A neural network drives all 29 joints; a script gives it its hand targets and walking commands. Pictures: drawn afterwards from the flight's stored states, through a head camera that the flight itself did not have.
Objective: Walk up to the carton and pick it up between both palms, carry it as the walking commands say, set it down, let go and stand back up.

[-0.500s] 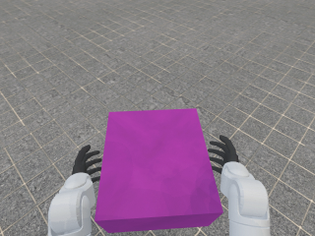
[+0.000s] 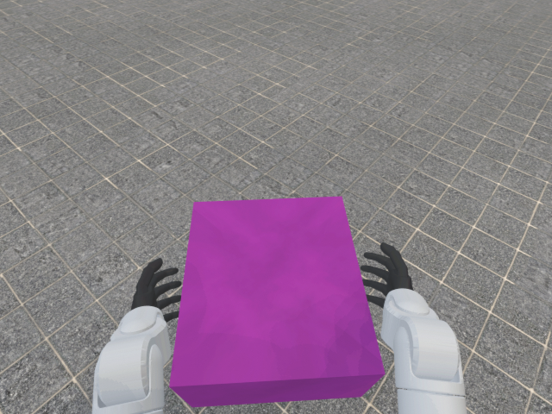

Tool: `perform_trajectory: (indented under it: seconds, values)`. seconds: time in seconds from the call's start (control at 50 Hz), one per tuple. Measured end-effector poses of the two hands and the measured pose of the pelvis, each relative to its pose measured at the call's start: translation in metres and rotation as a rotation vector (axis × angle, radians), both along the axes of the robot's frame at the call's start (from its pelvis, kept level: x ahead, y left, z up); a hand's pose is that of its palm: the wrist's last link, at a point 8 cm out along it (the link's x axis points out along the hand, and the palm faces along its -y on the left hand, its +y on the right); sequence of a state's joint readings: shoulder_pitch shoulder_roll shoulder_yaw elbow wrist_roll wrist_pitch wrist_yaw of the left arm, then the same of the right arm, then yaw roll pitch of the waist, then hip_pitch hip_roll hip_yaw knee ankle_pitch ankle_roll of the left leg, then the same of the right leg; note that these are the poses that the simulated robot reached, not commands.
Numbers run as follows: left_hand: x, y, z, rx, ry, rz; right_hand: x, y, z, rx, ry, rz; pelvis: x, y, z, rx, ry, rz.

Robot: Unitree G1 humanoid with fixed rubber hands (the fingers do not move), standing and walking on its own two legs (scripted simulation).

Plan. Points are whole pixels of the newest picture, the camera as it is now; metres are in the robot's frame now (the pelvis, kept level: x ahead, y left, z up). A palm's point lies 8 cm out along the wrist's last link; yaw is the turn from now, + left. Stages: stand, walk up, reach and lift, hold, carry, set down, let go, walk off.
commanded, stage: carry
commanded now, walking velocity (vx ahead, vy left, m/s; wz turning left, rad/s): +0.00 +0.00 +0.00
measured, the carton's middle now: (272, 294) +0.31 +0.00 -0.03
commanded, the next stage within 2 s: none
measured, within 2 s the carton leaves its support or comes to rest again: neither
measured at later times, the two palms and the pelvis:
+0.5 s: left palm (174, 225) +0.42 +0.16 +0.01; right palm (363, 228) +0.41 -0.17 +0.01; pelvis +0.16 +0.01 -0.02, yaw -3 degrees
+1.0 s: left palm (182, 172) +0.52 +0.16 +0.05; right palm (361, 173) +0.50 -0.18 +0.05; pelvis +0.25 +0.00 +0.00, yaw -4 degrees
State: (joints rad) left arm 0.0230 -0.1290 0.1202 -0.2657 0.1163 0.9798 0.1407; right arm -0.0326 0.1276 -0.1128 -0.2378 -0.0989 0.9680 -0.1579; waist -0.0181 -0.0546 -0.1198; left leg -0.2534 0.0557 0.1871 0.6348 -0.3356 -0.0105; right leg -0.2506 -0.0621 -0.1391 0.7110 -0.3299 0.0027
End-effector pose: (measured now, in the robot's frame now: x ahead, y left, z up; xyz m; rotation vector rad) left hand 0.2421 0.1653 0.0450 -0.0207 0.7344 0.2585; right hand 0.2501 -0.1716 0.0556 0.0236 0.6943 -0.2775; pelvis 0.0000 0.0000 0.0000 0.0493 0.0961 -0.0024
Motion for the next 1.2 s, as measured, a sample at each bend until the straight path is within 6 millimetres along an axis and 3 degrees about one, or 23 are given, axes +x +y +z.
perform_trajectory:
  seconds: [0.06,0.14,0.24,0.3,0.4,0.46,0.54,0.58,0.64,0.72,0.8,0.88,1.04,1.12,1.2]
  values:
    - [0.012,0.001,0.005,0.015,0.044,0.003,0.011,0.000,-0.003,0.031,0.044,0.001,0.017,0.000,0.012,-0.019,0.002,-0.039]
    - [0.039,-0.010,0.027,0.043,-0.015,-0.003,0.030,-0.008,0.001,0.051,0.012,-0.009,0.035,-0.005,0.016,0.014,-0.002,-0.058]
    - [0.085,-0.017,0.029,0.050,-0.097,-0.033,0.065,-0.015,-0.004,0.044,-0.046,-0.027,0.061,-0.005,0.003,0.061,-0.028,-0.009]
    - [0.105,-0.014,0.031,0.050,-0.143,-0.047,0.081,-0.012,0.000,0.060,-0.095,-0.056,0.089,0.001,-0.011,0.028,-0.041,-0.015]
    - [0.147,-0.004,0.011,0.033,-0.114,-0.050,0.123,-0.002,-0.014,0.033,-0.068,-0.046,0.142,0.008,-0.030,0.013,-0.065,-0.043]
    - [0.173,-0.001,-0.019,0.052,0.016,-0.074,0.151,-0.001,-0.038,0.011,0.058,0.001,0.157,0.007,-0.022,0.002,-0.080,-0.054]
    - [0.180,-0.002,-0.038,0.092,0.099,-0.097,0.164,-0.001,-0.057,0.042,0.086,-0.002,0.163,0.007,-0.013,-0.018,-0.097,-0.056]
    - [0.176,-0.002,-0.032,0.063,0.077,-0.057,0.163,-0.002,-0.052,0.080,0.049,-0.033,0.168,0.006,-0.009,-0.042,-0.096,-0.039]
    - [0.181,-0.004,-0.008,0.012,0.003,-0.011,0.170,-0.003,-0.026,0.095,-0.019,-0.045,0.183,0.002,-0.004,-0.047,-0.046,-0.029]
    - [0.212,-0.005,0.011,-0.001,-0.061,-0.012,0.206,-0.004,0.004,0.038,-0.082,-0.008,0.202,-0.003,0.000,-0.044,-0.003,-0.021]
    - [0.241,-0.005,0.012,0.021,-0.050,-0.033,0.239,-0.004,0.012,-0.016,-0.068,0.033,0.224,-0.005,0.008,-0.040,-0.010,-0.030]
    - [0.252,-0.006,0.018,0.028,-0.051,-0.048,0.247,-0.005,0.017,-0.022,-0.069,0.027,0.242,-0.003,0.015,-0.039,-0.036,-0.049]
    - [0.283,-0.010,-0.005,0.024,-0.021,-0.099,0.254,-0.009,-0.013,0.000,-0.031,-0.043,0.249,0.008,-0.002,-0.050,0.000,-0.072]
    - [0.273,-0.007,0.000,-0.013,0.001,-0.085,0.238,-0.006,-0.008,0.037,-0.011,-0.091,0.249,0.013,0.005,-0.049,0.004,-0.071]
    - [0.275,-0.003,-0.008,0.019,0.069,-0.107,0.242,-0.002,-0.016,0.029,0.061,-0.067,0.253,0.017,0.015,-0.048,-0.001,-0.084]
